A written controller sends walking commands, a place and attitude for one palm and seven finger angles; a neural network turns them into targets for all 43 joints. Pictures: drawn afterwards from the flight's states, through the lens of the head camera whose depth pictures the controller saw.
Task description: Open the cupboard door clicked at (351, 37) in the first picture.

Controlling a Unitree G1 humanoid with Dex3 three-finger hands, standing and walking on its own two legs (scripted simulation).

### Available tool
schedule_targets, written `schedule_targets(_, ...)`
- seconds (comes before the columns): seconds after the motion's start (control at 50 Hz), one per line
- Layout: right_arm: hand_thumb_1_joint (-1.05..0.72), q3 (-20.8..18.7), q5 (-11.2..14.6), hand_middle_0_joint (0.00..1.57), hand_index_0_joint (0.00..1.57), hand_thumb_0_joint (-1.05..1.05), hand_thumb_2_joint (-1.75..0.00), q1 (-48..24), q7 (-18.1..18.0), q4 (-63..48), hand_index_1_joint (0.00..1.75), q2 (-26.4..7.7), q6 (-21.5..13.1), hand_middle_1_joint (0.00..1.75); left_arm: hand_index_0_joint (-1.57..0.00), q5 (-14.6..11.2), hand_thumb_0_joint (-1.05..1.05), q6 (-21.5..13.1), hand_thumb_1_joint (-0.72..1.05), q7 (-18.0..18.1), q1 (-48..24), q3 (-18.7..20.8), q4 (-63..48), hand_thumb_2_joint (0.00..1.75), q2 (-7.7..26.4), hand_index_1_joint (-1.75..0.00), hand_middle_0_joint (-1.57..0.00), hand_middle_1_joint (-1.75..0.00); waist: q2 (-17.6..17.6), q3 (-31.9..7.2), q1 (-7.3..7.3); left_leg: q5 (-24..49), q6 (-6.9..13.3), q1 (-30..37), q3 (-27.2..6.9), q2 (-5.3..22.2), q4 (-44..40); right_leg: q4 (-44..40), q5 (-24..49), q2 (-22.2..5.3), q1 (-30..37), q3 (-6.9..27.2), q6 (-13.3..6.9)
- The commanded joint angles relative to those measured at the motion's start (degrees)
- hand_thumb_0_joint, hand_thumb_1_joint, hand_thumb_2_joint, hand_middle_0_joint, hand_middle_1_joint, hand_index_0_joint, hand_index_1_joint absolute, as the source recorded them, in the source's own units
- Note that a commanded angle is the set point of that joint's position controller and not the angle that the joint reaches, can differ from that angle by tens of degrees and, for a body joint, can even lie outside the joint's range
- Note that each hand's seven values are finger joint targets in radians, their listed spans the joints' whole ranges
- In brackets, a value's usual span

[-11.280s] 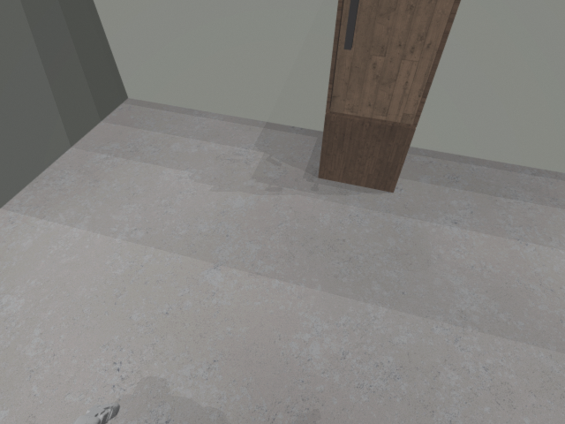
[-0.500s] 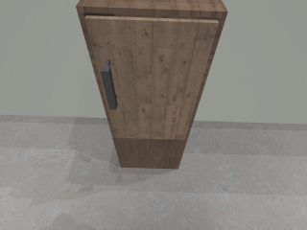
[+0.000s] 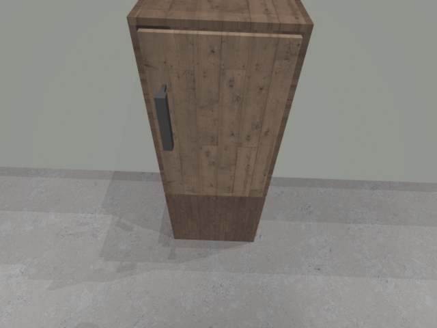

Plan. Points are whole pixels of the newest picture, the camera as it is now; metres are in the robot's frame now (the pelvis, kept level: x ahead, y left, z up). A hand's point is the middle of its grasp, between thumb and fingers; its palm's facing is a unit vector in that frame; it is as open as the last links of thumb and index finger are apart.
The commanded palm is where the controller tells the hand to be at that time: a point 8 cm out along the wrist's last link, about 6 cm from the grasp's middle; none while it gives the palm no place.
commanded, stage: come to a stop and stand still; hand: left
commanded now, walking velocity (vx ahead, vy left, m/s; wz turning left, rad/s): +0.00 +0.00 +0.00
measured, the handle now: (166, 118) +0.60 +0.18 +0.03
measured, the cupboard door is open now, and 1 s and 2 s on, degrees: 0 0 0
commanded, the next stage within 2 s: look again from close up in 0.18 s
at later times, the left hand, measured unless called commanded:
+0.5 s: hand out of the picture +0.00 +0.16 -0.18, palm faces +0.04 -0.98 -0.19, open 7.3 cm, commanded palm none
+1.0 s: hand (130, 303) +0.18 +0.18 -0.08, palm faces +0.27 -0.95 -0.17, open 7.4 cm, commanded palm +0.14 +0.23 -0.06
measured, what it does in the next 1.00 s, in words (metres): stands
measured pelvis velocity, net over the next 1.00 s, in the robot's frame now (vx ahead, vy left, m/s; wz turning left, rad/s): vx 0.03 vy -0.02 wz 0.03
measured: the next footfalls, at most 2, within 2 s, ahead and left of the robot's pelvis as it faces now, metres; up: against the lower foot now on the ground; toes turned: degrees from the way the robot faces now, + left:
none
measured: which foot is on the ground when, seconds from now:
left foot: down 0.00-1.00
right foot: down 0.00-1.00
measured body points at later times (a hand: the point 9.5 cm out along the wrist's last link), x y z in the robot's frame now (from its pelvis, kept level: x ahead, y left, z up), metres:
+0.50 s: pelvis +0.01 +0.00 -0.01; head +0.01 -0.01 +0.44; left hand +0.00 +0.21 -0.16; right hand +0.01 -0.21 -0.17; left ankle +0.02 +0.09 -0.74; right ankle +0.03 -0.13 -0.74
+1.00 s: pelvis +0.03 -0.02 -0.01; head +0.05 -0.03 +0.44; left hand +0.16 +0.23 -0.06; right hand +0.10 -0.26 -0.14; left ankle +0.02 +0.09 -0.74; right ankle +0.03 -0.13 -0.74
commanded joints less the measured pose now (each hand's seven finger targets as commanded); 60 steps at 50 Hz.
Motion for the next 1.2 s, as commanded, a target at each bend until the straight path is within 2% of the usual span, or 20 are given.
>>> schedule_targets(0.0,-0.9,-0.8,0.3,0.2,0.2,0.0,-0.9,2.5,-0.7,-1.6,0.3,-5.2,-1.1,0.3,-0.2,-0.1,0.0,-1.0,0.9,0.3,4.4,0.7,-1.0,0.9,3.8,-0.3,-0.2,-0.3,0.4,3.5,0.4,-12.7,-0.6,-5.8,-8.9,6.8,-9.5,-5.4,-6.6,-3.0,0.1,4.8,-1.2)
schedule_targets(0.24,-0.9,-0.2,0.5,0.2,0.2,0.0,-0.9,5.0,-1.2,0.3,0.3,-2.4,-1.5,0.3,-0.2,-0.4,0.0,-1.8,0.9,0.7,8.0,0.1,1.4,0.9,1.4,-0.3,-0.2,-0.3,0.2,3.6,0.11,-5.0,-1.0,-3.3,-6.7,6.0,-5.9,-5.8,-3.9,-3.5,-1.8,5.7,-1.8)
schedule_targets(0.26,-0.9,0.3,0.4,0.2,0.2,0.0,-0.9,-2.4,-0.4,-4.3,0.3,-5.4,-2.5,0.3,-0.2,0.5,0.0,-2.6,0.9,2.4,7.9,-0.7,2.8,0.9,4.8,-0.3,-0.2,-0.3,0.1,5.7,2.2,-1.7,-2.9,-7.3,-4.5,7.1,4.6,-3.2,5.0,-5.5,-3.0,6.1,-2.3)
schedule_targets(0.28,-0.9,0.2,0.3,0.2,0.2,0.0,-0.9,1.2,-0.3,-5.6,0.3,-3.0,-1.9,0.3,-0.2,-0.2,0.0,-2.8,0.9,1.8,5.8,-0.2,0.6,0.9,6.4,-0.3,-0.2,-0.3,2.0,-0.2,-1.04,-8.4,-2.8,-3.6,-5.2,3.7,3.8,-4.9,-12.9,-6.7,-4.8,8.6,-3.6)
schedule_targets(0.34,-0.9,0.3,-0.3,0.2,0.2,0.0,-0.9,4.1,-0.2,-5.5,0.3,-3.3,-2.6,0.3,-0.2,-0.2,0.0,-3.0,0.9,0.9,4.2,-0.1,-0.3,0.9,4.8,-0.3,-0.2,-0.3,6.7,-0.1,-1.41,-7.3,-1.2,-4.7,-7.8,5.4,-0.3,-0.1,-12.2,-3.8,-6.5,5.0,-3.7)
schedule_targets(0.48,-0.9,0.4,0.0,0.2,0.2,0.0,-0.9,3.2,-0.7,-6.1,0.3,-5.1,-3.2,0.3,-0.2,-0.2,0.0,-2.5,0.9,0.3,4.0,-0.4,-0.4,0.9,2.7,-0.3,-0.2,-0.3,-1.2,4.4,0.32,-7.8,0.3,-9.2,-10.0,6.6,-5.7,1.4,-3.3,-2.6,-1.9,3.4,-2.8)
schedule_targets(0.62,-0.9,0.8,0.0,0.2,0.2,0.0,-0.9,3.0,-0.9,-4.8,0.3,-5.8,-3.7,0.3,-0.2,-0.5,0.0,-2.6,0.9,0.3,2.3,0.0,-1.1,0.9,4.9,-0.3,-0.2,-0.3,-1.0,1.9,0.54,3.6,0.0,-4.4,-7.6,6.1,-4.0,0.5,2.9,-3.7,0.6,4.1,-2.6)
schedule_targets(0.82,-0.9,1.0,0.1,0.2,0.2,0.0,-0.9,0.9,-1.1,-2.9,0.3,-6.2,-3.5,0.3,-0.2,-0.7,0.0,-2.5,0.9,0.3,0.7,0.2,-1.0,0.9,6.3,-0.3,-0.2,-0.3,0.8,0.4,0.61,8.2,-0.6,-1.0,-6.2,6.4,-3.1,0.0,8.3,-4.1,2.4,4.6,-2.8)
schedule_targets(0.84,-0.9,0.2,0.9,0.2,0.2,0.0,-0.9,-4.0,-0.6,-6.8,0.3,-8.9,-2.9,0.3,-0.2,-0.4,0.0,-2.3,0.9,2.3,4.3,-0.1,1.2,0.9,8.0,-0.3,-0.2,-0.3,-8.8,4.6,2.39,5.3,-2.1,-6.0,-4.9,8.1,7.0,-1.1,19.7,-6.4,-0.2,7.2,-1.8)
schedule_targets(0.86,-0.9,-1.3,3.5,0.2,0.2,0.0,-0.9,-3.6,-3.2,-26.1,0.3,-17.4,-11.6,0.3,-0.2,-11.5,0.0,-15.4,0.88,1.6,-41.0,10.1,-85.6,0.89,22.0,-0.32,-0.2,-0.32,3.7,-24.2,-5.34,10.1,-0.7,8.2,-5.3,0.8,0.7,3.3,14.5,-0.1,4.1,3.3,-2.7)
schedule_targets(0.88,-0.9,0.6,3.2,0.2,0.2,0.0,-0.9,-8.6,-5.3,-23.3,0.3,-12.7,-16.4,0.3,-0.2,-7.3,0.0,-12.5,0.85,3.1,-13.5,8.7,-70.1,0.88,18.2,-0.33,-0.2,-0.33,13.0,-20.8,0.73,15.9,-0.7,10.0,-4.3,2.1,-0.3,5.8,5.1,2.1,2.8,1.8,-3.9)
schedule_targets(0.9,-0.9,-0.1,3.8,0.2,0.2,0.0,-0.9,-8.3,-5.5,-19.6,0.3,-12.6,-17.8,0.3,-0.21,-8.9,0.0,-10.1,0.83,5.6,-12.4,6.2,-65.4,0.87,13.7,-0.34,-0.21,-0.34,13.3,-15.9,-0.79,9.8,-2.4,4.9,-4.3,1.8,0.3,5.1,0.8,2.2,-0.3,-0.2,-3.4)
schedule_targets(0.92,-0.9,-0.5,4.2,0.2,0.2,0.0,-0.9,-6.1,-4.8,-19.3,0.3,-10.4,-17.8,0.3,-0.21,-9.8,0.0,-5.4,0.81,5.1,4.4,1.3,-55.4,0.86,1.8,-0.36,-0.21,-0.36,9.5,-9.7,-1.03,5.5,-2.4,0.8,-5.4,2.0,-0.6,4.7,-0.9,2.1,-3.3,-1.6,-2.8)
schedule_targets(0.94,-0.9,-0.4,4.2,0.2,0.2,0.0,-0.9,-7.7,-4.5,-24.2,0.3,-12.1,-18.8,0.3,-0.21,-11.8,0.0,-7.2,0.78,3.6,-3.8,1.8,-65.3,0.85,3.4,-0.37,-0.21,-0.37,8.1,-3.1,-1.59,3.1,-2.1,-2.4,-6.7,1.4,0.6,4.1,-0.9,1.8,-5.0,-1.5,-2.4)
schedule_targets(0.96,-0.9,-1.8,3.3,0.2,0.2,0.0,-0.9,-7.1,-4.6,-25.2,0.3,-13.4,-19.4,0.3,-0.21,-11.0,0.0,-9.9,0.76,2.6,-4.4,6.7,-65.0,0.84,8.0,-0.39,-0.21,-0.39,5.1,-4.3,-2.39,1.3,-2.0,-4.1,-6.5,0.9,2.9,4.2,-3.2,2.1,-7.5,-1.7,-2.4)
schedule_targets(0.98,-0.9,-2.2,2.5,0.2,0.2,0.0,-0.9,-7.1,-4.5,-26.2,0.3,-13.1,-19.9,0.3,-0.21,-10.8,0.0,-13.0,0.74,1.0,-1.8,7.8,-61.0,0.83,7.2,-0.4,-0.21,-0.4,0.0,-2.0,-2.12,0.4,-1.9,-7.8,-6.5,0.3,5.3,5.3,-5.0,2.5,-10.7,-2.4,-2.2)
schedule_targets(1.04,-0.9,-4.0,1.7,0.2,0.2,0.0,-0.9,-8.7,-2.4,-30.5,0.3,-12.4,-19.6,0.3,-0.22,-13.5,0.0,-22.3,0.67,-7.5,17.1,11.2,-44.9,0.8,2.8,-0.45,-0.22,-0.45,-16.1,-1.4,3.01,-0.4,-2.5,-19.4,-5.6,-0.5,13.8,12.9,-6.7,3.3,-16.7,-2.4,-2.1)
schedule_targets(1.08,-0.9,-5.0,1.7,0.2,0.2,0.0,-0.9,-10.4,-0.8,-33.7,0.3,-12.8,-19.6,0.3,-0.22,-16.0,0.0,-30.2,0.62,-15.2,20.2,12.3,-46.3,0.78,3.2,-0.48,-0.22,-0.48,-16.0,-6.3,4.29,-0.3,-2.9,-25.2,-4.5,-1.3,19.5,18.6,-1.6,2.7,-16.4,-0.6,-2.2)
schedule_targets(1.12,-0.9,-5.5,2.1,0.2,0.2,0.0,-0.9,-11.1,0.7,-36.7,0.3,-13.7,-19.7,0.3,-0.22,-17.4,0.0,-36.0,0.57,-23.3,18.5,14.9,-45.7,0.76,6.5,-0.51,-0.22,-0.51,-7.2,-10.7,4.5,2.2,-3.4,-27.3,-3.9,-2.1,24.7,23.6,5.4,1.5,-15.7,1.7,-3.0)
schedule_targets(1.18,-0.9,-5.4,2.6,0.2,0.2,0.0,-0.9,-12.3,0.4,-40.9,0.3,-13.7,-19.5,0.3,-0.23,-19.6,0.0,-36.9,0.5,-28.0,12.7,19.9,-54.9,0.73,12.3,-0.55,-0.23,-0.55,0.3,-19.1,4.83,2.5,-2.4,-29.6,-2.6,-2.5,29.3,26.3,7.1,0.6,-15.7,5.7,-2.2)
